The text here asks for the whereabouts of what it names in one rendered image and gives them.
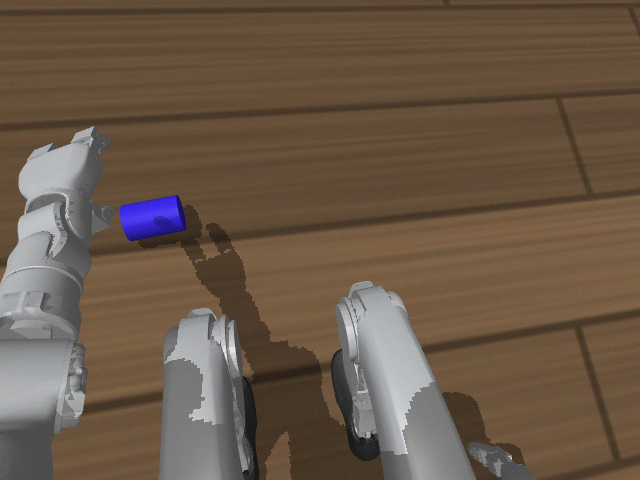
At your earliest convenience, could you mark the right robot foot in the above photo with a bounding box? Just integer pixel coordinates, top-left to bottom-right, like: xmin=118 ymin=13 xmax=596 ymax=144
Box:
xmin=331 ymin=348 xmax=380 ymax=461

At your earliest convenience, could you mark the right robot hand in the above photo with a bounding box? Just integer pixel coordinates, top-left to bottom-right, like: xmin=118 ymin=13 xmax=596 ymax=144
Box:
xmin=467 ymin=442 xmax=537 ymax=480

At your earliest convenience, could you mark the can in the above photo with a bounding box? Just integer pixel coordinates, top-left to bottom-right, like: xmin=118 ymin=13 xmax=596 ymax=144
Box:
xmin=120 ymin=195 xmax=186 ymax=241

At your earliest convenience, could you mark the left robot arm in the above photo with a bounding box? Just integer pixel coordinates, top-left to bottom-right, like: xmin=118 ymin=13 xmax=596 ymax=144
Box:
xmin=0 ymin=188 xmax=92 ymax=480

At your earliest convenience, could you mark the left robot hand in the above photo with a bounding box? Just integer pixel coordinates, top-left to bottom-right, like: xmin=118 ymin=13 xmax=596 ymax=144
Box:
xmin=18 ymin=126 xmax=115 ymax=234

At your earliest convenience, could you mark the left robot foot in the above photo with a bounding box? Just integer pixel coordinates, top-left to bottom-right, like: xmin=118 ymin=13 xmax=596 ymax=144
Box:
xmin=241 ymin=376 xmax=259 ymax=480

